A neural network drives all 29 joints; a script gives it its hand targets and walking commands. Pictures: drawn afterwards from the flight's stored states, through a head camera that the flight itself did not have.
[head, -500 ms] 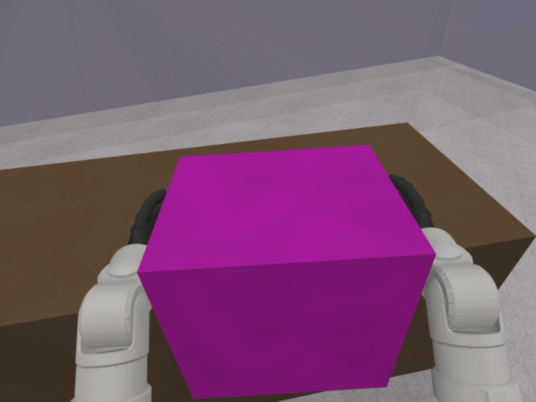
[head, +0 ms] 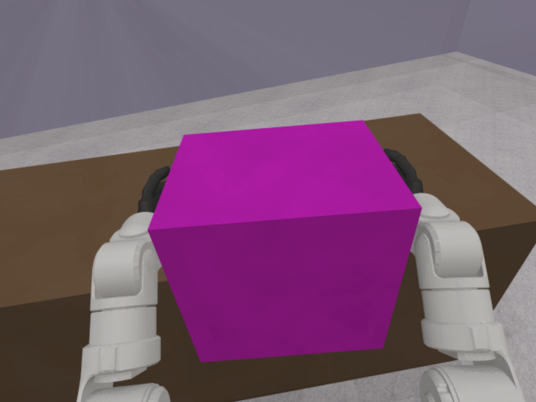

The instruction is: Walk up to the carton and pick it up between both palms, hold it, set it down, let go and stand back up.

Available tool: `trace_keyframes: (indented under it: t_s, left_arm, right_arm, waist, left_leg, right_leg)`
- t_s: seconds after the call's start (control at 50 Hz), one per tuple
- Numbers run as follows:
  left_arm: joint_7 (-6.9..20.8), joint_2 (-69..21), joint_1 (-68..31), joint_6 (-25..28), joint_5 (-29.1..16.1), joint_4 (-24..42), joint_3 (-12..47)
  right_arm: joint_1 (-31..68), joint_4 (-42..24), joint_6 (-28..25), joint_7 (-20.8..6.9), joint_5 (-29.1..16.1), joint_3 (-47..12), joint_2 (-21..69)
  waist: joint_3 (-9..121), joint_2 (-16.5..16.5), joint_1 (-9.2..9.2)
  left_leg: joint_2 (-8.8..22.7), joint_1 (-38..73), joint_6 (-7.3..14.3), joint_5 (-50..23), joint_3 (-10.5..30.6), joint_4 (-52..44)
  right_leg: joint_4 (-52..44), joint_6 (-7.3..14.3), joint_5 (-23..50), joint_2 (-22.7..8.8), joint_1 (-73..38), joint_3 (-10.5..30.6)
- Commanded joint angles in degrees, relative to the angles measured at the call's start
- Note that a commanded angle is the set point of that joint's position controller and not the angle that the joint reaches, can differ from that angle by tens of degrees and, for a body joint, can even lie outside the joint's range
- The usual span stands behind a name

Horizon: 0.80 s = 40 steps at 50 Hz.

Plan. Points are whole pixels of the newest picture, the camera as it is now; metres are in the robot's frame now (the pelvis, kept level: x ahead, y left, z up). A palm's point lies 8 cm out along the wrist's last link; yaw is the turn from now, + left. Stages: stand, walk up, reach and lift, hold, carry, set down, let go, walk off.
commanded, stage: hold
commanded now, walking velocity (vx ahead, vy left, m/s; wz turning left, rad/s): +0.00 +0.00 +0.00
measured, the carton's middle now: (282, 240) +0.31 +0.00 +0.15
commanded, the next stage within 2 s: none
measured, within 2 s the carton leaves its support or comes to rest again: neither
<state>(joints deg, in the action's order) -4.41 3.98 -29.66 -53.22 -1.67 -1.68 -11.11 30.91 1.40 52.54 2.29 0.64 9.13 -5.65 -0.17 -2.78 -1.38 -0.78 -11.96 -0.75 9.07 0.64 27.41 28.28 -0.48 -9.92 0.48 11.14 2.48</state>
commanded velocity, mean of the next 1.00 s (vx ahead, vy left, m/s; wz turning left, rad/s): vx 0.00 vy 0.00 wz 0.00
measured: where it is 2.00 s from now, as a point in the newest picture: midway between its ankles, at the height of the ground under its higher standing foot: outside the picture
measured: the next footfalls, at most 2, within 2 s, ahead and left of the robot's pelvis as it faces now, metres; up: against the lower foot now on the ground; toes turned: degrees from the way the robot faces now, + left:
none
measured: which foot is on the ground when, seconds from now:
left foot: down 0.00-1.00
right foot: down 0.00-1.00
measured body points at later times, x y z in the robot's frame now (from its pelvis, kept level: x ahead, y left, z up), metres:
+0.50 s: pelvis +0.04 -0.03 +0.02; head +0.02 -0.03 +0.47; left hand +0.40 +0.15 +0.16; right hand +0.40 -0.20 +0.17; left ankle +0.06 +0.10 -0.73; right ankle +0.06 -0.12 -0.73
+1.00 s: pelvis +0.05 +0.00 +0.02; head +0.06 -0.01 +0.47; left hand +0.43 +0.17 +0.17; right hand +0.42 -0.18 +0.17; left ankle +0.06 +0.10 -0.73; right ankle +0.06 -0.12 -0.73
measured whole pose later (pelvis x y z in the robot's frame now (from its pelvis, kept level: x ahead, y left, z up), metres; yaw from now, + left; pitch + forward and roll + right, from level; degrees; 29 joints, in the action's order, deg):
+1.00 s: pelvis +0.05 +0.00 +0.02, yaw +0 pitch +1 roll +0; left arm -0.8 5.3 -26.5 -35.6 -1.2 -3.7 -10.3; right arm 26.0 -0.5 36.9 5.0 1.4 9.5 -1.8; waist 1.1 -1.1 0.2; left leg -1.8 -5.5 1.3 2.3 1.6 6.3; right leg 6.5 0.4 -2.9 0.8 5.1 1.3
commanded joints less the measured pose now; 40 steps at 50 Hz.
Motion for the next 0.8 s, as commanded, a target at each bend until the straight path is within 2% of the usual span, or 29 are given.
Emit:
trace_keyframes:
  t_s: [0.0,0.02,0.06,0.08,0.1,0.12,0.14,0.16,0.18,0.22,0.26,0.3,0.32,0.34,0.36,0.38,0.4,0.42,0.46,0.48,0.52,0.54,0.56,0.6,0.62,0.66,0.7,0.76,0.78]
  left_arm:
    - [7.72,-12.69,-34.35,7.04,-4.29,6.77,11.94]
    - [8.44,-14.77,-31.79,8.03,-4.45,8.40,13.85]
    - [9.38,-19.05,-28.56,9.28,-3.49,3.28,15.52]
    - [9.48,-21.50,-27.22,10.16,-3.97,5.09,16.16]
    - [9.12,-20.98,-27.56,11.10,-4.16,5.99,17.73]
    - [8.38,-21.77,-27.79,12.08,-3.88,7.14,18.21]
    - [8.02,-23.03,-26.71,13.00,-4.56,7.49,19.27]
    - [7.88,-24.05,-28.21,14.53,-5.38,9.27,21.35]
    - [7.60,-23.74,-33.20,16.14,-5.42,9.54,21.14]
    - [8.08,-21.24,-33.18,18.82,-5.63,9.56,21.14]
    - [9.01,-19.52,-32.95,20.09,-5.44,9.86,19.47]
    - [9.92,-17.75,-29.20,20.99,-3.76,7.19,18.29]
    - [10.12,-18.57,-28.22,21.18,-3.67,6.87,18.93]
    - [10.34,-16.74,-27.02,21.28,-2.66,6.07,18.58]
    - [10.53,-16.27,-24.63,21.07,-2.33,5.90,18.53]
    - [10.40,-15.15,-25.58,21.19,-2.41,6.73,18.92]
    - [10.56,-15.23,-24.98,20.54,-1.83,5.03,18.64]
    - [10.60,-15.27,-25.13,20.47,-2.10,6.39,18.89]
    - [10.96,-14.82,-24.12,20.26,-2.28,6.90,19.23]
    - [11.04,-14.80,-24.34,20.73,-2.77,9.90,20.18]
    - [11.02,-15.56,-22.39,20.18,-2.51,9.87,20.77]
    - [11.03,-15.36,-19.79,19.97,-1.57,7.94,19.92]
    - [11.11,-15.43,-20.11,20.21,-2.24,10.00,21.05]
    - [10.87,-16.08,-22.07,20.81,-3.21,11.82,21.75]
    - [10.64,-14.81,-22.77,20.93,-3.03,13.09,21.61]
    - [10.20,-16.09,-22.00,21.14,-3.40,10.89,21.66]
    - [10.02,-16.48,-24.81,22.03,-5.11,14.00,23.61]
    - [10.16,-19.25,-24.39,22.15,-6.10,13.60,24.07]
    - [9.96,-18.29,-23.55,22.42,-5.60,14.30,23.20]
  right_arm:
    - [29.99,-3.47,-6.10,-6.07,-5.82,-14.71,16.81]
    - [27.98,-4.23,-7.47,-6.52,-6.47,-16.23,19.19]
    - [30.31,-7.25,-10.60,-6.89,-6.29,-16.89,18.69]
    - [28.55,-6.66,-11.28,-7.19,-6.57,-16.99,21.56]
    - [27.69,-5.79,-12.04,-7.33,-6.19,-16.53,20.20]
    - [26.07,-4.53,-12.74,-7.26,-5.78,-14.63,20.44]
    - [25.10,-6.02,-13.73,-7.53,-5.70,-16.09,21.52]
    - [26.00,-6.69,-14.96,-7.33,-6.29,-16.62,22.57]
    - [29.13,-6.67,-16.14,-7.03,-6.79,-17.01,22.83]
    - [31.60,-9.47,-18.02,-6.42,-5.67,-19.29,25.30]
    - [29.68,-9.99,-18.93,-5.70,-4.20,-18.01,23.07]
    - [28.77,-11.32,-19.44,-5.08,-3.47,-18.83,22.61]
    - [28.07,-11.08,-19.59,-4.86,-4.16,-19.70,23.29]
    - [25.36,-8.13,-19.42,-4.53,-3.88,-19.40,23.06]
    - [24.38,-9.87,-19.32,-4.39,-3.22,-20.46,23.12]
    - [21.88,-7.38,-18.94,-4.22,-3.66,-19.91,23.11]
    - [23.12,-8.12,-18.82,-3.97,-3.83,-19.81,23.00]
    - [23.11,-8.47,-18.54,-3.78,-3.48,-20.13,23.19]
    - [22.16,-9.62,-18.35,-3.66,-3.82,-20.42,23.83]
    - [20.50,-10.68,-18.14,-3.84,-4.88,-21.85,24.43]
    - [19.49,-11.71,-18.13,-3.29,-4.60,-22.38,23.96]
    - [19.46,-11.69,-18.07,-3.18,-5.20,-22.92,24.40]
    - [18.42,-11.50,-18.07,-3.36,-5.58,-23.71,25.42]
    - [20.04,-14.46,-18.55,-3.29,-5.05,-23.85,24.85]
    - [18.59,-12.81,-18.18,-3.18,-4.99,-23.65,25.29]
    - [19.38,-12.92,-18.86,-2.94,-4.67,-22.60,23.66]
    - [18.70,-12.81,-19.52,-2.63,-5.16,-22.61,23.28]
    - [20.64,-16.66,-19.65,-2.27,-4.89,-24.03,24.95]
    - [20.57,-17.31,-19.67,-2.42,-5.11,-23.53,24.48]
  waist:
    - [16.25,16.45,0.50]
    - [16.89,13.46,0.92]
    - [16.85,2.58,-0.19]
    - [17.57,-2.86,-0.62]
    - [16.33,-7.47,-1.20]
    - [17.86,-8.79,-0.19]
    - [17.10,-10.05,-0.58]
    - [19.27,-12.25,-0.03]
    - [19.44,-9.25,0.48]
    - [23.59,3.07,1.27]
    - [26.63,8.82,2.14]
    - [28.21,8.46,1.18]
    - [28.09,6.68,1.35]
    - [27.67,5.67,0.90]
    - [27.16,5.67,0.70]
    - [24.99,5.91,0.12]
    - [23.84,3.80,0.00]
    - [25.21,5.44,0.29]
    - [25.42,5.18,0.24]
    - [25.07,5.03,-0.66]
    - [26.31,3.64,0.00]
    - [25.82,3.70,-0.71]
    - [25.15,2.01,-0.65]
    - [26.49,4.06,-0.31]
    - [24.08,3.08,0.78]
    - [25.33,2.38,0.75]
    - [27.06,1.59,2.09]
    - [30.25,1.45,1.65]
    - [30.15,2.29,1.68]
  left_leg:
    - [-6.86,23.67,-2.06,0.28,-6.54,6.98]
    - [-5.85,23.15,-2.24,-0.91,-4.99,3.63]
    - [-1.27,10.58,-1.47,-0.45,-2.13,-8.54]
    - [1.63,4.30,-0.72,2.25,2.36,-14.28]
    - [5.43,-1.80,0.25,7.79,6.14,-18.84]
    - [7.09,-1.79,0.05,8.48,7.43,-20.05]
    - [9.16,-4.87,1.06,14.34,9.95,-24.19]
    - [9.79,-4.57,0.90,12.73,9.91,-23.39]
    - [8.82,-2.31,0.76,9.10,8.94,-22.40]
    - [5.09,4.48,1.07,-0.21,4.18,-17.60]
    - [1.06,9.25,1.01,-3.18,0.49,-13.73]
    - [-0.17,9.92,0.92,-5.33,-0.03,-13.71]
    - [-0.10,9.30,0.79,-6.28,0.02,-14.58]
    - [-0.45,8.84,0.84,-7.31,-0.27,-16.06]
    - [-0.45,7.86,0.91,-7.90,-0.47,-17.05]
    - [-0.32,7.61,1.20,-8.73,0.17,-18.27]
    - [-0.83,6.15,0.71,-8.76,-0.57,-18.47]
    - [-1.05,7.03,1.12,-10.76,-0.71,-18.47]
    - [-1.05,9.70,1.35,-12.55,-0.32,-19.00]
    - [-1.06,9.74,1.32,-12.61,-0.03,-19.10]
    - [-1.39,9.75,1.22,-15.39,0.01,-20.02]
    - [-1.36,9.91,1.36,-15.34,0.11,-20.29]
    - [-0.98,10.61,1.21,-15.10,0.72,-20.81]
    - [-0.62,10.60,1.22,-15.67,1.07,-21.38]
    - [-0.54,10.24,1.09,-14.94,1.36,-20.96]
    - [-0.48,10.27,1.25,-15.75,1.42,-20.27]
    - [0.04,11.21,0.72,-17.27,1.64,-19.55]
    - [0.59,13.74,0.12,-19.26,2.40,-18.88]
    - [0.31,12.59,-0.28,-19.51,2.07,-19.10]
  right_leg:
    - [-22.26,2.07,-24.93,-5.33,20.26,3.37]
    - [-20.94,2.48,-16.79,-4.37,19.29,1.32]
    - [-13.14,1.03,-0.62,0.77,4.53,-2.44]
    - [-9.56,0.66,3.05,2.23,-4.16,-2.56]
    - [-5.02,0.34,3.86,3.10,-9.59,-2.42]
    - [-6.67,-0.05,5.08,2.40,-12.85,-2.16]
    - [-4.93,-0.07,3.77,2.18,-12.59,-2.73]
    - [-5.93,-0.06,3.14,1.55,-12.80,-2.37]
    - [-8.48,-0.29,3.57,0.94,-11.84,-1.74]
    - [-13.10,-1.51,3.91,1.22,-7.84,-1.57]
    - [-16.56,-2.58,3.53,0.16,-6.22,-0.70]
    - [-17.77,-3.23,6.55,-0.16,-9.91,0.47]
    - [-17.66,-3.40,8.94,-0.35,-11.27,0.38]
    - [-17.32,-3.58,12.61,-0.19,-13.86,0.05]
    - [-17.50,-3.80,14.36,-0.48,-15.75,0.27]
    - [-17.36,-4.27,15.80,-0.28,-16.40,0.33]
    - [-17.67,-3.64,15.85,-0.81,-17.41,0.70]
    - [-17.29,-4.24,18.16,-1.35,-17.46,1.49]
    - [-17.73,-4.81,20.29,-1.33,-17.43,1.31]
    - [-17.99,-4.58,21.00,-1.41,-18.23,1.29]
    - [-17.13,-4.65,27.18,-1.37,-18.84,0.99]
    - [-16.80,-4.57,28.54,-1.85,-20.61,1.16]
    - [-16.84,-4.52,28.82,-1.74,-20.84,1.17]
    - [-17.12,-4.55,28.02,-0.86,-21.69,0.89]
    - [-16.82,-4.18,28.72,-1.24,-19.43,1.66]
    - [-16.79,-3.31,26.70,-0.41,-20.25,0.86]
    - [-15.84,-3.51,28.08,-0.05,-19.38,0.86]
    - [-16.01,-3.70,30.84,-0.58,-19.50,0.70]
    - [-16.17,-3.32,28.72,-0.03,-20.00,-0.20]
